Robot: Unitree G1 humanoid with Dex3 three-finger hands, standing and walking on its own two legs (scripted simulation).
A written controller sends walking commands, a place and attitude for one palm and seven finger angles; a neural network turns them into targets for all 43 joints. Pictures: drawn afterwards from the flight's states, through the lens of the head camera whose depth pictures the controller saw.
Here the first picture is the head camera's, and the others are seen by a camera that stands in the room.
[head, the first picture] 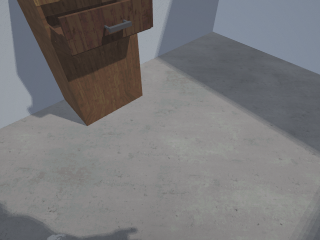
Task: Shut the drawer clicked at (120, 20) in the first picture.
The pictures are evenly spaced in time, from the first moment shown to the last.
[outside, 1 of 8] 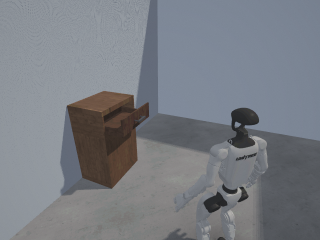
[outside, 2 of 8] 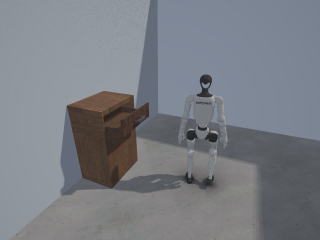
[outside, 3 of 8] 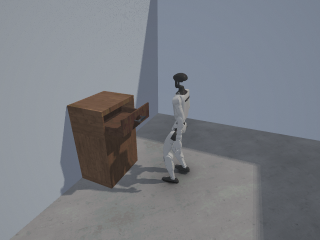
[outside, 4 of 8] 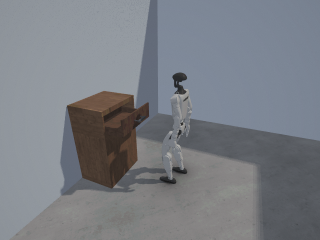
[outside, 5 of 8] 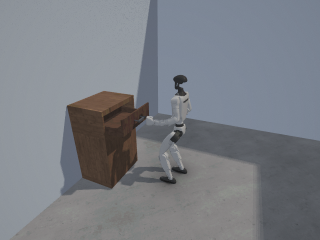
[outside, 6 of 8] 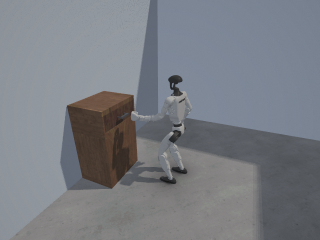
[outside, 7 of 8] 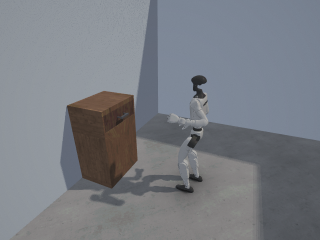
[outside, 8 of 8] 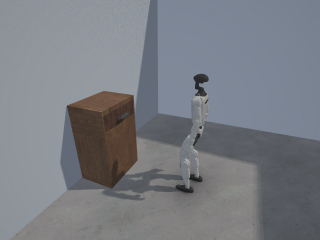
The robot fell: no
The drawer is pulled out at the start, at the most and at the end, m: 0.22 0.22 0.00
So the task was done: yes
